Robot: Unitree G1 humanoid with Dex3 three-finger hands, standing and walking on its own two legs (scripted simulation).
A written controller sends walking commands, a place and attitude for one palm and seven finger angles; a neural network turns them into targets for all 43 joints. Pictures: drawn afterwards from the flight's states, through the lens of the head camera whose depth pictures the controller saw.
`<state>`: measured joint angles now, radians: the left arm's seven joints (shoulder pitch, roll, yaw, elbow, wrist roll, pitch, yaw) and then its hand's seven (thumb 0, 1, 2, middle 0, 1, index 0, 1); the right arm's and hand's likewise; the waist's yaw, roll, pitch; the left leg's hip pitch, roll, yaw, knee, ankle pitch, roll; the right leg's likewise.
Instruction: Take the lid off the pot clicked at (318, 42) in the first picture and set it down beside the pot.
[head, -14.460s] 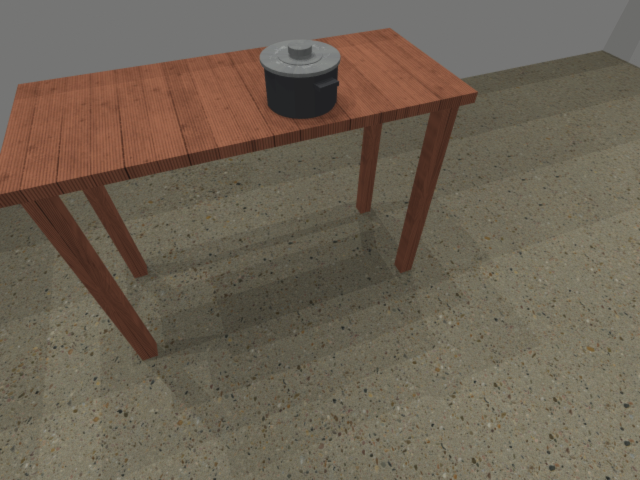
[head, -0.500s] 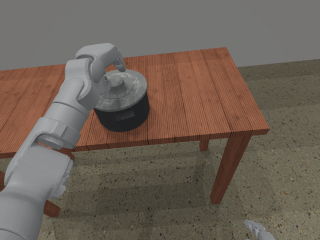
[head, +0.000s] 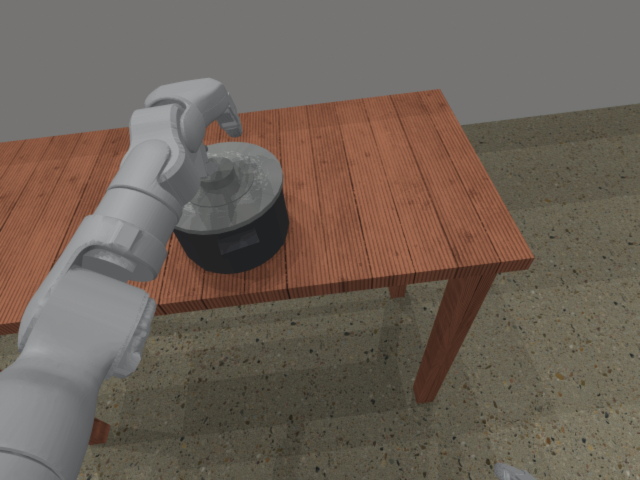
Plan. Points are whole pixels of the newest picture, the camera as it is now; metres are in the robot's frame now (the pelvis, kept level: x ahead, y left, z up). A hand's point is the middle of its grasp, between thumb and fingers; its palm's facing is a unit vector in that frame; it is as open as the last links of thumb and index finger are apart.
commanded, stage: move the open hand above the knob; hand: left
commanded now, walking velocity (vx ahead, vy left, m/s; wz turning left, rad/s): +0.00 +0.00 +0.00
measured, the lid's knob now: (215, 173) +0.50 +0.13 +0.12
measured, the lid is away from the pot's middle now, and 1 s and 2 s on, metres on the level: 0.00 0.00 0.00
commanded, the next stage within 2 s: lower the open fingers around the knob in 0.46 s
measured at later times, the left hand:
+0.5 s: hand (198, 148) +0.46 +0.13 +0.19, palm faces -0.21 -0.08 -0.97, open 9.9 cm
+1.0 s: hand (202, 169) +0.45 +0.13 +0.16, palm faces -0.34 -0.09 -0.94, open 9.9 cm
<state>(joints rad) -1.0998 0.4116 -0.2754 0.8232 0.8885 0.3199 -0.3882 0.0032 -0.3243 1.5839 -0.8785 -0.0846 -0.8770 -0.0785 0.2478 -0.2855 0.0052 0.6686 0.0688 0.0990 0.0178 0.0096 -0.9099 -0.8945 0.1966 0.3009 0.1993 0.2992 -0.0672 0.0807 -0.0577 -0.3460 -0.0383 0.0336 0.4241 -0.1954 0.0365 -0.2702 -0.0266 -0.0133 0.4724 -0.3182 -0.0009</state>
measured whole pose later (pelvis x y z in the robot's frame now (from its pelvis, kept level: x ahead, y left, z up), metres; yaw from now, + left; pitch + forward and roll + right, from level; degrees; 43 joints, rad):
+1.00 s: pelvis -0.01 +0.00 +0.00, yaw +1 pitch +5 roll +1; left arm -1.13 0.37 -0.31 0.93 0.87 0.34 -0.42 0.00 -0.32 1.58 -0.88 -0.08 -0.87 -0.08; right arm 0.25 -0.28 0.01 0.69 0.07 0.08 0.00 0.01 -0.91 -0.89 0.20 0.30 0.20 0.30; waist -0.07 0.06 -0.06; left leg -0.35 -0.04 0.02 0.44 -0.19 0.04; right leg -0.26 -0.03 -0.03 0.48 -0.31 0.00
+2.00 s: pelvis +0.00 +0.00 +0.00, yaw +0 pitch +6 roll +1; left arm -1.08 0.36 -0.29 0.92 0.87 0.33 -0.38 0.00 0.00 1.07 -0.55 -0.79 -0.59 -0.79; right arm 0.25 -0.28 0.01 0.68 0.07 0.11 0.00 0.01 -0.91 -0.89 0.20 0.30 0.20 0.30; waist -0.08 0.06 -0.07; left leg -0.35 -0.03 0.02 0.45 -0.21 0.04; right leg -0.27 -0.02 -0.02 0.48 -0.32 0.00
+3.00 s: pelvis -0.01 +0.01 +0.00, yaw +0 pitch +7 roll +0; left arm -1.14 0.35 -0.29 1.00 0.88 0.34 -0.38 0.01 0.13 0.85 -0.61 -0.96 -0.62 -0.95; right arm 0.25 -0.27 0.02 0.69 0.07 0.10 0.00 0.01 -0.91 -0.89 0.20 0.30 0.20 0.30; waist -0.09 0.06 -0.07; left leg -0.38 -0.04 0.03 0.46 -0.20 0.04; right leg -0.29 -0.02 -0.02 0.48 -0.31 0.00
